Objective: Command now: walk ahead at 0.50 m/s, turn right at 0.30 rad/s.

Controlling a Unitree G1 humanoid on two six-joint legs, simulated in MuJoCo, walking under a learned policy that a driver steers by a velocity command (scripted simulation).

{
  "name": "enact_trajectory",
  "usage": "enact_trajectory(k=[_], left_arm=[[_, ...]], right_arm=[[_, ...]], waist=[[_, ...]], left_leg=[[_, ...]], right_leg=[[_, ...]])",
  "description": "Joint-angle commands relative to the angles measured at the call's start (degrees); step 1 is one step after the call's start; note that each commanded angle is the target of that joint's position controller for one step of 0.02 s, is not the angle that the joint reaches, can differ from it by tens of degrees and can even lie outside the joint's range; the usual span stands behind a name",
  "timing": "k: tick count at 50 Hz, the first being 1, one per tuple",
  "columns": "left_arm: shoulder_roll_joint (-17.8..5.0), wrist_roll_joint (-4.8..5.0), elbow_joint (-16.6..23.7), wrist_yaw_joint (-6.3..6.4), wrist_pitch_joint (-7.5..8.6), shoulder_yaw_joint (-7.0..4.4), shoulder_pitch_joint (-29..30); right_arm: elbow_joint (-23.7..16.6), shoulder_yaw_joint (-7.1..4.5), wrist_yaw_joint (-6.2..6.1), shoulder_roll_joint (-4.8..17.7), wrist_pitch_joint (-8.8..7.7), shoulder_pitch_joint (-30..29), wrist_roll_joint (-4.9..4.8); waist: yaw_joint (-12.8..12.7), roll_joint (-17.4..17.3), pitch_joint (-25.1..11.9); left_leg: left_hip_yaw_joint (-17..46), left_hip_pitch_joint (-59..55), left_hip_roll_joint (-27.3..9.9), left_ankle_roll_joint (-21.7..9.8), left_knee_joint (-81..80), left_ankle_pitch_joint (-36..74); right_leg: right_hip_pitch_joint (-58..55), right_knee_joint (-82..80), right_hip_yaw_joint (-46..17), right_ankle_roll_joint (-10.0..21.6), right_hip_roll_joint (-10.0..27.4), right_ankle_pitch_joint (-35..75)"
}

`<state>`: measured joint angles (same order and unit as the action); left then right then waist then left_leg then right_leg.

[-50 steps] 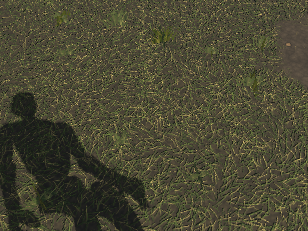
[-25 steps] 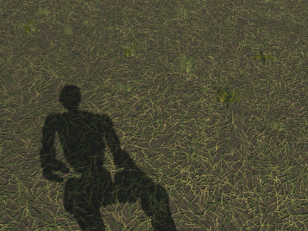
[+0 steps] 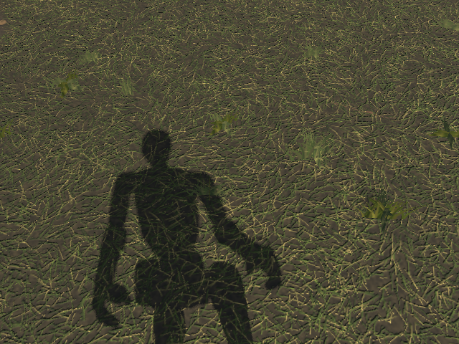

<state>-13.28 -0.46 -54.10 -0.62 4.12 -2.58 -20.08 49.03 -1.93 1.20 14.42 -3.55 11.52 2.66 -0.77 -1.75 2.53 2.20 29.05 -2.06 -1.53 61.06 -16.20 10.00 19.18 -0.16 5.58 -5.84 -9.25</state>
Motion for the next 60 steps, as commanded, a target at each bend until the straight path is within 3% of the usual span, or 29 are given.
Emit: enact_trajectory(k=[1, 5, 9, 12, 13, 14, 15, 16, 17, 18, 19, 21, 23, 27, 31, 36, 37, 38, 39, 40, 41, 42, 43, 44, 45, 48, 54, 60], left_arm=[[-7.87, 0.38, 2.20, 0.45, 0.75, -1.68, -1.95], [-8.26, 0.39, 1.97, 0.47, 0.20, -2.09, -5.53], [-9.08, -0.23, 2.54, 0.67, -0.36, -2.55, -7.35], [-10.60, -0.46, 4.20, 1.04, -0.61, -3.25, -4.03], [-10.36, -0.13, 4.43, 0.85, -0.51, -3.28, -3.32], [-8.14, 0.78, 5.84, 0.62, -0.19, -2.82, -3.09], [-2.72, 2.37, 7.92, 1.09, -0.36, -1.64, -6.55], [-6.62, 1.27, 7.88, 1.81, -1.39, -2.56, -10.98], [-7.95, 0.01, 6.18, 2.07, -2.52, -2.95, -9.99], [-7.08, -0.50, 6.25, 1.57, -3.04, -2.94, -6.55], [-6.32, -0.68, 6.74, 1.09, -3.63, -3.03, -4.91], [-5.82, -1.34, 7.60, 0.03, -5.14, -3.11, -3.65], [-5.76, -1.00, 8.86, -0.53, -5.93, -3.18, -2.38], [-5.11, -1.19, 12.04, -1.36, -7.14, -2.55, 3.67], [-4.33, -1.04, 14.72, -2.27, -7.39, -1.55, 8.45], [-6.01, -0.81, 17.62, -2.09, -6.96, -1.86, 11.30], [-5.87, -1.07, 17.42, -1.92, -6.41, -1.93, 9.75], [-7.45, -1.72, 16.52, -1.30, -5.50, -2.39, 7.07], [-14.06, -2.16, 17.00, -0.40, -4.64, -3.75, 4.83], [-19.38, -0.35, 17.07, -0.30, -5.09, -5.49, 1.51], [-16.31, 0.38, 15.86, -0.27, -5.38, -4.95, -1.62], [-13.54, 0.08, 15.76, 0.21, -5.84, -4.01, 1.14], [-9.67, -0.39, 16.13, 0.49, -6.16, -2.77, 5.33], [-7.64, -0.31, 16.41, 0.88, -5.86, -1.93, 8.04], [-6.17, -0.57, 15.95, 0.85, -5.19, -1.25, 8.00], [-7.89, -0.84, 13.90, 0.38, -2.78, -1.52, 4.74], [-9.25, -1.14, 11.33, 0.87, -1.02, -1.92, 1.17], [-9.51, -1.14, 9.05, 1.24, 0.21, -2.27, -0.76]], right_arm=[[-4.11, -0.10, 0.33, 2.70, 0.44, -0.94, 0.06], [-7.77, 0.76, 0.49, 2.06, 0.33, -10.95, -0.63], [-10.05, 0.82, -0.03, 3.23, -0.28, -15.12, -1.42], [-8.96, 0.00, -0.62, 5.42, -1.18, -8.77, -1.54], [-7.24, -0.65, -1.27, 6.84, -1.92, -2.82, -1.13], [-6.58, -1.62, -2.22, 10.50, -2.81, 4.51, 0.21], [-7.30, -2.48, -3.01, 15.00, -2.34, 7.74, 1.13], [-6.92, -2.94, -2.69, 14.61, -1.18, 7.14, -0.43], [-7.97, -1.61, -2.30, 8.53, -0.86, 3.90, -1.13], [-8.25, -0.56, -2.13, 4.68, -1.03, 1.52, -1.51], [-8.40, -0.08, -2.18, 3.43, -1.05, -0.03, -1.23], [-7.79, -0.29, -2.46, 4.30, -1.22, 0.10, -1.39], [-7.50, -0.70, -2.46, 5.38, -1.44, 1.04, -1.57], [-7.14, -1.21, -2.83, 6.33, -0.50, 1.41, -1.45], [-7.03, -1.93, -2.56, 8.01, 0.45, 1.79, -1.36], [-6.71, -3.38, -2.11, 10.86, 2.42, 4.09, -1.65], [-6.57, -3.57, -2.26, 11.03, 3.06, 3.85, -1.96], [-5.74, -3.55, -2.20, 10.28, 3.61, 6.72, -1.60], [-7.47, -2.68, -1.90, 6.59, 4.20, 9.44, -0.79], [-10.76, -2.05, -2.36, 5.61, 5.22, 5.97, -0.84], [-10.72, -2.46, -2.12, 7.56, 5.74, 3.19, -0.18], [-10.91, -2.13, -1.70, 6.44, 5.40, 2.21, -0.95], [-10.01, -2.27, -1.24, 7.11, 4.78, 1.34, -1.15], [-9.39, -2.53, -0.62, 7.59, 4.45, 1.88, -0.45], [-7.57, -2.44, -0.03, 7.35, 4.36, 4.07, 0.03], [-5.84, -2.29, 0.97, 5.99, 4.29, 5.19, -0.73], [-6.36, -2.49, 1.51, 5.54, 3.90, 1.07, -1.06], [-8.01, -2.13, 2.05, 4.29, 3.23, -2.95, -0.73]], waist=[[1.27, 5.41, -0.03], [-1.85, 6.08, 0.44], [-3.13, 6.58, -0.78], [0.64, 6.95, -2.41], [3.45, 4.41, -4.63], [6.12, -0.52, -10.95], [5.10, -10.26, -16.52], [2.23, -12.77, -19.10], [0.70, -4.21, -13.16], [0.65, -0.94, -7.89], [-0.24, -2.09, -6.37], [-1.08, -5.74, -5.46], [-1.64, -5.34, -7.07], [-1.17, -5.64, -5.49], [0.01, -6.63, -5.26], [1.86, -7.40, -5.00], [0.65, -5.70, -5.38], [-0.20, 0.19, -7.16], [0.55, 15.10, -8.64], [-2.19, 18.32, -9.81], [-3.54, 9.54, -8.91], [-2.63, 11.18, -6.74], [-0.95, 9.16, -3.34], [0.15, 11.63, -2.20], [0.59, 10.92, -2.78], [0.68, 6.16, -3.17], [-1.11, 6.56, 0.67], [-2.31, 5.91, 2.60]], left_leg=[[-1.90, 4.84, -1.46, 2.87, -7.12, 3.50], [-2.75, 3.01, -0.29, 4.15, -19.85, 11.94], [-1.79, 0.28, 1.34, 3.62, -25.84, 12.18], [-0.89, -11.43, 2.88, 1.92, -32.47, 7.56], [-0.45, -19.66, 2.79, 0.64, -37.01, 9.14], [7.26, -30.81, -6.35, -1.99, -38.39, 7.77], [23.87, -43.19, -21.74, -5.96, -39.11, 18.70], [33.96, -40.54, -26.29, -11.20, -39.11, 28.75], [27.09, -34.72, -23.30, -11.19, -38.45, 31.78], [17.88, -28.73, -19.72, -10.14, -39.46, 37.16], [12.03, -25.47, -16.85, -8.46, -40.83, 38.65], [5.50, -21.91, -14.14, -8.22, -42.14, 44.14], [2.57, -21.76, -14.40, -9.10, -42.51, 47.29], [-2.53, -20.84, -14.71, -9.74, -44.22, 40.71], [-7.62, -18.26, -14.21, -8.63, -43.07, 34.30], [-7.71, -21.03, -16.66, -6.69, -36.49, 26.72], [-9.13, -20.04, -15.82, -4.98, -32.29, 22.90], [-11.36, -17.22, -13.38, -2.08, -24.43, 15.67], [-14.77, -6.08, -7.78, 1.68, -8.92, -7.67], [-8.99, 5.35, 1.69, 3.54, 0.60, -24.40], [-2.91, 7.87, -0.76, 3.67, 5.52, -21.03], [-2.11, 9.23, -1.37, 3.17, 4.64, -15.94], [-1.31, 7.92, -3.07, 2.86, 0.30, -9.74], [-2.42, 5.79, -2.95, 2.70, -1.99, -5.97], [-3.38, 3.52, -2.46, 2.65, -1.88, -2.99], [-3.12, 2.22, -2.10, 2.00, -4.54, 0.14], [0.63, 8.05, -0.74, 1.26, -11.47, 2.59], [-1.75, 7.61, -1.65, 0.68, -18.43, 3.01]], right_leg=[[-0.64, -9.52, -14.65, 9.38, 14.04, 15.50], [-0.82, -8.50, -14.34, 7.16, 12.36, 15.77], [-4.55, -3.76, -17.07, 5.97, 13.50, 20.12], [-2.56, 2.24, -19.85, 3.69, 13.59, 20.42], [-0.92, 10.38, -18.03, 2.06, 10.30, 22.73], [4.17, 23.64, -14.34, 0.15, 6.34, 16.04], [18.35, 38.60, -6.07, -1.87, -0.63, -15.55], [22.60, 47.05, -3.62, -1.93, -0.13, -25.74], [23.10, 50.79, -4.74, -2.12, 3.23, -22.68], [22.68, 50.16, -4.14, -3.03, 4.49, -19.80], [21.72, 48.60, -3.65, -3.82, 5.92, -17.68], [20.14, 48.54, -2.28, -5.16, 5.95, -14.60], [20.03, 48.42, -2.00, -5.83, 5.28, -12.30], [22.03, 41.19, -0.56, -6.66, 6.74, -7.37], [14.94, 28.99, 2.31, -5.77, 7.12, -4.06], [9.91, 17.18, 4.74, -3.39, 5.75, -9.79], [6.01, 10.87, 5.10, -2.60, 4.99, -6.69], [-0.25, 4.17, 1.39, -1.61, 5.62, -0.61], [-7.83, 0.85, -17.50, 1.50, 20.55, 15.93], [-8.54, -0.90, -31.56, 12.38, 29.01, 18.65], [-10.06, -0.30, -28.05, 13.78, 26.36, 15.55], [-6.90, -3.42, -24.92, 12.83, 24.13, -1.10], [-3.05, -7.27, -21.20, 9.33, 19.78, -14.30], [-1.27, -9.40, -18.84, 7.25, 17.24, -16.46], [-1.44, -10.47, -16.48, 6.58, 15.99, -12.64], [-3.53, -11.82, -13.41, 6.12, 16.80, -8.26], [-7.02, -15.42, -11.30, 6.16, 20.64, -15.76], [-8.30, -14.95, -5.71, 6.34, 22.61, -13.03]])
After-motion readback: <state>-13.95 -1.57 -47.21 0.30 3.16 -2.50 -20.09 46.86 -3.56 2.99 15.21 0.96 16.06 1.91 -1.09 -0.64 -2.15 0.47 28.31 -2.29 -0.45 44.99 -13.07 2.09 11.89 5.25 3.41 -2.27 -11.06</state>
